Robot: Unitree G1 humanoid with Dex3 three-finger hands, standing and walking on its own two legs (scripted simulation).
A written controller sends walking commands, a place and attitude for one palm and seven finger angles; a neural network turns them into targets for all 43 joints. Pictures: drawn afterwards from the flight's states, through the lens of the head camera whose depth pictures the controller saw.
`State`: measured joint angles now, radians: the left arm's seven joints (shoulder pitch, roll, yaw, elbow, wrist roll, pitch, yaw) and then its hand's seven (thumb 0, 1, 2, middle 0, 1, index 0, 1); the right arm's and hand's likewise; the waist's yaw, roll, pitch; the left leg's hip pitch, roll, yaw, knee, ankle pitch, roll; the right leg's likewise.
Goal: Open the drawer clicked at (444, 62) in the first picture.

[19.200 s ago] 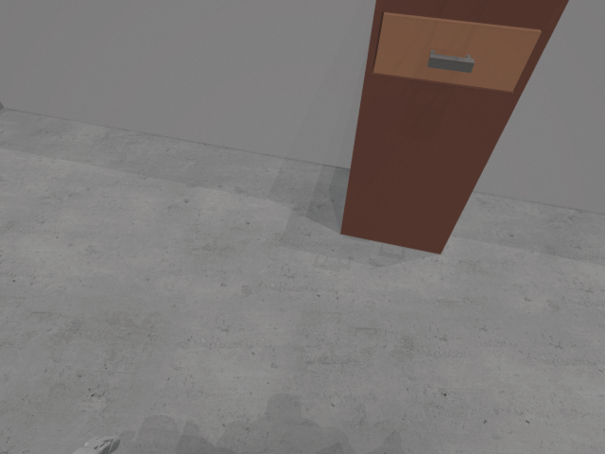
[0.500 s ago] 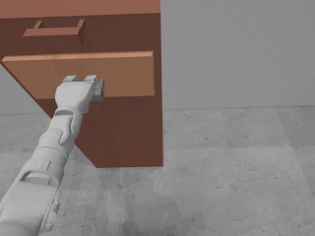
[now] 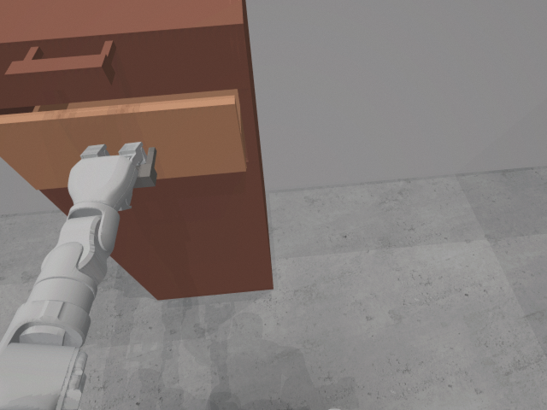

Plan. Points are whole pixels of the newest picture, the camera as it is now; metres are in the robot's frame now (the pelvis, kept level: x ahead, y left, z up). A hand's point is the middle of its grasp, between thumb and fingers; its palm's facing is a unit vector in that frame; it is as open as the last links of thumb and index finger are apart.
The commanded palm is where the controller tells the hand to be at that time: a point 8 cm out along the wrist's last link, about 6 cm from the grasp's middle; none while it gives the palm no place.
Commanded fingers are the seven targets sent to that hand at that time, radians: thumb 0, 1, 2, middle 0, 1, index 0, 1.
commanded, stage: pull the drawer open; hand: left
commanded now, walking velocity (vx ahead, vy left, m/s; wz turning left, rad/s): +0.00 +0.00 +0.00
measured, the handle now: (121, 166) +0.48 +0.24 +0.06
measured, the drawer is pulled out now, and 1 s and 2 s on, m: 0.03 0.27 0.30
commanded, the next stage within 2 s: open the thumb to release the handle in 1.32 s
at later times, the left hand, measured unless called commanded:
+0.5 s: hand (107, 275) +0.30 +0.23 +0.04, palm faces +0.01 -0.07 -1.00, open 5.8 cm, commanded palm +0.26 +0.25 +0.10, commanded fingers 0.00 0.90 0.90 -0.40 -1.35 -0.40 -1.35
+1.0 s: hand (88, 364) +0.19 +0.22 +0.04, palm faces -0.01 -0.08 -1.00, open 5.8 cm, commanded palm +0.15 +0.24 +0.10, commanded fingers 0.00 0.90 0.90 -0.40 -1.35 -0.40 -1.35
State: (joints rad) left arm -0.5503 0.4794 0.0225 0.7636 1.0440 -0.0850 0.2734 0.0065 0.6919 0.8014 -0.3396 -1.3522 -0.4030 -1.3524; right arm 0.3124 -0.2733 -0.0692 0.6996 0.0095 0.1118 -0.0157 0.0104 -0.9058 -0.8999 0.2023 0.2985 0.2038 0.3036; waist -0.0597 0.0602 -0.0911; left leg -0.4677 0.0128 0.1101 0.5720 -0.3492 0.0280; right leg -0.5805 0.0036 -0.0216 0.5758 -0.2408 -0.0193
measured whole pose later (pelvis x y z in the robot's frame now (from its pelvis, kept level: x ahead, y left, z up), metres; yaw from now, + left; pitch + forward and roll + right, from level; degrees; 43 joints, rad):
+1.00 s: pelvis +0.00 -0.01 +0.01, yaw +0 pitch +5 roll +1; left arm 0.46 0.41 -0.03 -0.18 1.00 -0.04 0.31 0.03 0.67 0.77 -0.32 -1.35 -0.42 -1.35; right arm 0.11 -0.25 -0.02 0.64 -0.03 0.07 -0.01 0.01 -0.90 -0.90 0.20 0.30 0.20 0.30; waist 0.07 0.07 -0.03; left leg -0.25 0.02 0.10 0.52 -0.35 0.01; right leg -0.38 0.01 -0.02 0.56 -0.26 -0.04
